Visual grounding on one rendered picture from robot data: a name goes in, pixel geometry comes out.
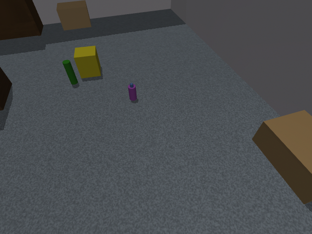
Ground bookshelf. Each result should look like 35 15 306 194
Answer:
0 0 43 40

